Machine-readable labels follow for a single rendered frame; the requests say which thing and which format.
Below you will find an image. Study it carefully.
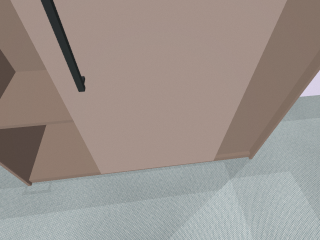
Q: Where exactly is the wardrobe door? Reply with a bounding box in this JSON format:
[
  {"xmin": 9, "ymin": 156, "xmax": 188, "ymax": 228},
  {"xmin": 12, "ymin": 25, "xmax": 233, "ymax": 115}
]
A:
[
  {"xmin": 10, "ymin": 0, "xmax": 287, "ymax": 174},
  {"xmin": 216, "ymin": 0, "xmax": 320, "ymax": 155}
]

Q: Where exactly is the handle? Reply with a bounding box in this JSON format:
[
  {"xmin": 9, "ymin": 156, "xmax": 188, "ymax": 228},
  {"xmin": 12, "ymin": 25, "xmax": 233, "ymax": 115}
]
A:
[{"xmin": 41, "ymin": 0, "xmax": 86, "ymax": 92}]

